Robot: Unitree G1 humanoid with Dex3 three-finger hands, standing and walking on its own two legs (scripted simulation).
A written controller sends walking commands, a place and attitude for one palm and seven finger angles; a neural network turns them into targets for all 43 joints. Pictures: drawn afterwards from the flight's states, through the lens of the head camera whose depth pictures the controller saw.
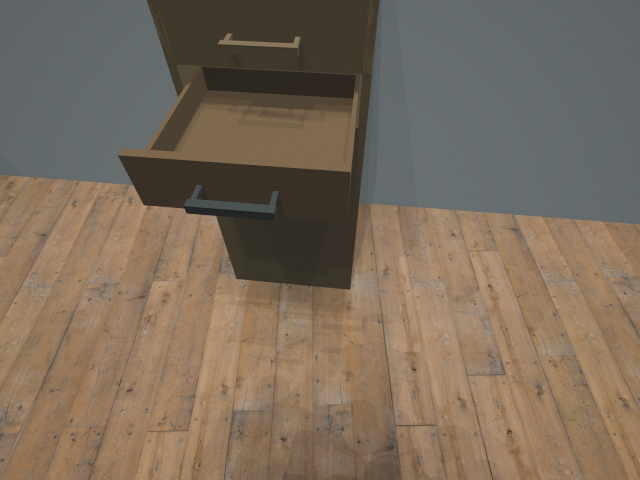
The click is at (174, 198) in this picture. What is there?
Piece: drawer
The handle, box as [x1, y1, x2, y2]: [184, 185, 278, 220]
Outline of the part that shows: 184,204 187,213 274,220 276,215 275,206 278,197 278,191 273,191 270,203 268,205 201,200 199,196 202,191 201,185 196,185 191,197 189,199 187,198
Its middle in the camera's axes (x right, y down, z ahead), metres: -0.15 -0.06 +0.66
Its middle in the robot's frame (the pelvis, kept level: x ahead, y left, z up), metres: +0.53 +0.18 +0.00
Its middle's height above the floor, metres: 0.78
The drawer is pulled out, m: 0.30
